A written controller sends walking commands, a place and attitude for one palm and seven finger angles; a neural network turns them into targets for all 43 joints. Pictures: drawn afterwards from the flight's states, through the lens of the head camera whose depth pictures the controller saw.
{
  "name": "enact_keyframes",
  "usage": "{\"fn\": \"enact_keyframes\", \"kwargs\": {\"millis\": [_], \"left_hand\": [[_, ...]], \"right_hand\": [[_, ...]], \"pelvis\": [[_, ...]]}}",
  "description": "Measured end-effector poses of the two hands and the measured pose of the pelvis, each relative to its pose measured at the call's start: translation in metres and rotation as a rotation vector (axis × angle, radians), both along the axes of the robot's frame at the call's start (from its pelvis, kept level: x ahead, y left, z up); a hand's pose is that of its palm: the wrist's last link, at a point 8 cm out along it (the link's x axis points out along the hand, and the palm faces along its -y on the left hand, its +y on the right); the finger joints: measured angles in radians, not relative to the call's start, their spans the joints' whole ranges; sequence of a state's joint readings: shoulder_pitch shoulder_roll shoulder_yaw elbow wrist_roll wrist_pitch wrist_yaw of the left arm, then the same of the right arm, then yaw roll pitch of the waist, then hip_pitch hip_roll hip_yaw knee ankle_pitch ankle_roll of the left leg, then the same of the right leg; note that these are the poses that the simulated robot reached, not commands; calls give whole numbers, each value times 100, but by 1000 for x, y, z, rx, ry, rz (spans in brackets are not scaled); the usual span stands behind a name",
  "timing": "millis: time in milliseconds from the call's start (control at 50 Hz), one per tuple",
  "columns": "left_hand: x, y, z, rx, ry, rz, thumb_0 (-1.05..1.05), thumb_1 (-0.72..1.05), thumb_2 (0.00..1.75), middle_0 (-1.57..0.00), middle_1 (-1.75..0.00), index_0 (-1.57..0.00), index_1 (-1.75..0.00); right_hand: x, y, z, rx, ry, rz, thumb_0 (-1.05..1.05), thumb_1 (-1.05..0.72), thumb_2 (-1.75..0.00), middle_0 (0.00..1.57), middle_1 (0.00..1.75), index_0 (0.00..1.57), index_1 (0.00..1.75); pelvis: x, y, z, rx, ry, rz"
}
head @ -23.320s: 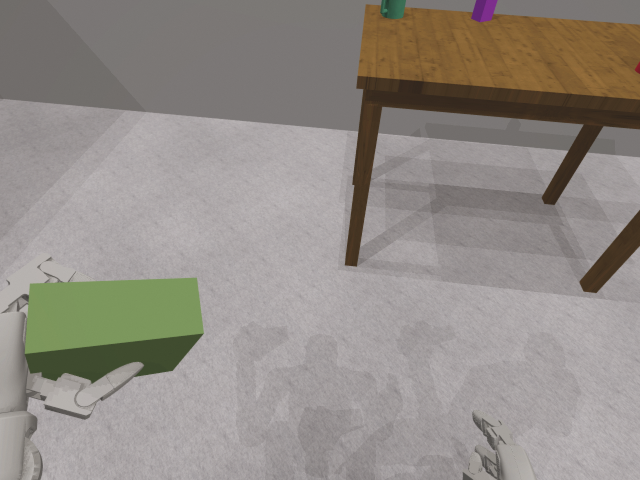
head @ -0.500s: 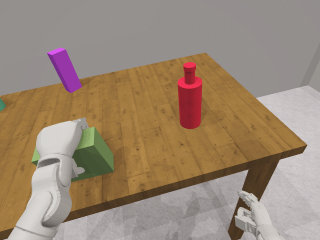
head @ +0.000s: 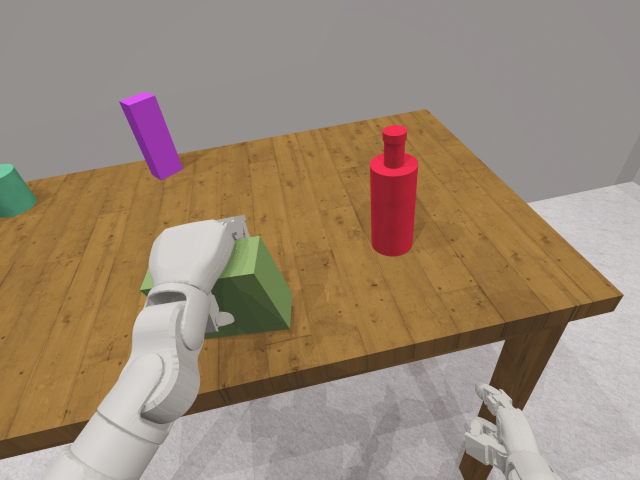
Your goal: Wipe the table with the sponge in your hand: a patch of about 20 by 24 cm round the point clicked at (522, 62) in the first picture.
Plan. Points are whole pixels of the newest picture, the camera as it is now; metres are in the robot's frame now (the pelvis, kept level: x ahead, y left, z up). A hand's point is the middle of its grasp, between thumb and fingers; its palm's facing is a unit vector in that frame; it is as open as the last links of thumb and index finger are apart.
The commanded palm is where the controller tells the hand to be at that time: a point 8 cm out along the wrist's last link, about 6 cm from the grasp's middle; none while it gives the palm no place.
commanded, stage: slide across to the third lane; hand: left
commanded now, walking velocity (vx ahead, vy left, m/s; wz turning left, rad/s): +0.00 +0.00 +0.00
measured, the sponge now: (231, 301) +0.30 +0.18 +0.10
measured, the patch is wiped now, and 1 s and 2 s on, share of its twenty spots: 0.85 0.90 1.00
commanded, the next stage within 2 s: wipe forward along the third lane in 0.12 s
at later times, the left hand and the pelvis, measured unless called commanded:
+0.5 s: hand (240, 261) +0.33 +0.17 +0.14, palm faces +0.11 -0.10 -0.99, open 9.9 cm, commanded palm +0.30 +0.17 +0.18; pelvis +0.00 -0.01 +0.00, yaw +0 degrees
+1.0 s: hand (234, 245) +0.37 +0.19 +0.14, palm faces +0.03 -0.04 -1.00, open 9.9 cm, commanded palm +0.35 +0.19 +0.16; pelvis +0.01 -0.01 +0.00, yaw +0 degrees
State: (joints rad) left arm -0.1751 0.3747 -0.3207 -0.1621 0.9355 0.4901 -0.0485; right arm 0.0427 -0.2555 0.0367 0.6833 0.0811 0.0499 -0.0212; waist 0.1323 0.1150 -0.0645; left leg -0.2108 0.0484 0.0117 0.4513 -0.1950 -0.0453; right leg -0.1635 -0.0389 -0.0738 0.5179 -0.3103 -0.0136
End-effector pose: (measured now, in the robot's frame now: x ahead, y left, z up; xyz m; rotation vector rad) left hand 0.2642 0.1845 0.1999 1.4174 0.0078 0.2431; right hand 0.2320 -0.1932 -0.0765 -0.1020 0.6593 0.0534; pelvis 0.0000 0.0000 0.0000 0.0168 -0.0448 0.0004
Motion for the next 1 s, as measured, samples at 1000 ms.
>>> {"fn": "enact_keyframes", "kwargs": {"millis": [1000], "left_hand": [[80, -1, -10, 86, 148, 122, -2, -50, 106, -75, -136, -77, -134]], "right_hand": [[-33, -49, -16, -59, 107, -118, 1, -90, -90, 20, 30, 20, 29]], "pelvis": [[6, -15, 0, 2, 34, -6]]}}
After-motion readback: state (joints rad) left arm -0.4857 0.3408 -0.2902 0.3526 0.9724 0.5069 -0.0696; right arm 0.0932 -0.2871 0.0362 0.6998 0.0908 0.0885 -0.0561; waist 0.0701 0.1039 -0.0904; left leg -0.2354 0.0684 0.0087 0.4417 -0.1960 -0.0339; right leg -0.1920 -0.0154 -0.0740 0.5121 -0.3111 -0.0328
